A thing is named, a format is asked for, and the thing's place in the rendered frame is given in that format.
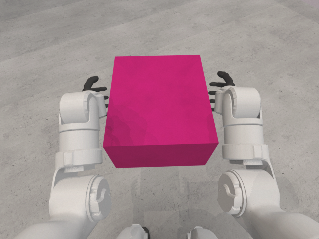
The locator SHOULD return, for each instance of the carton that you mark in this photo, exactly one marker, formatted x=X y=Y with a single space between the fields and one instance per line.
x=159 y=113

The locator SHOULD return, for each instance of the robot left thigh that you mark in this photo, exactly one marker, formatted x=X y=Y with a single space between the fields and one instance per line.
x=132 y=233

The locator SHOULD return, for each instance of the robot right hand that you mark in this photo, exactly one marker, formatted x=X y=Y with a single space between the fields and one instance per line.
x=228 y=80

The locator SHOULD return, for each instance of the robot thigh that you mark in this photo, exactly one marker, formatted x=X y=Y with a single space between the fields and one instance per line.
x=132 y=233
x=201 y=233

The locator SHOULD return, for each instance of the robot left hand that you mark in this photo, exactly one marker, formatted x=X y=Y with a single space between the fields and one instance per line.
x=89 y=84

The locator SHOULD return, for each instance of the robot right forearm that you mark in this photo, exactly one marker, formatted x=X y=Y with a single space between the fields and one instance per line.
x=241 y=112

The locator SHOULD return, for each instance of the robot left forearm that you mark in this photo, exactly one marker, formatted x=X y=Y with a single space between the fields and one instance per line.
x=79 y=115

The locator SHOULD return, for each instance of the left robot upper arm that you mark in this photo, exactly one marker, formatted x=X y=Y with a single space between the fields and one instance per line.
x=77 y=204

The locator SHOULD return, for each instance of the robot right thigh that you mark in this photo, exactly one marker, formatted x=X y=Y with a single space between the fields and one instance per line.
x=201 y=233

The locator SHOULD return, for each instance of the right robot upper arm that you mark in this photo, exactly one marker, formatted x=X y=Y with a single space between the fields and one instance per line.
x=251 y=196

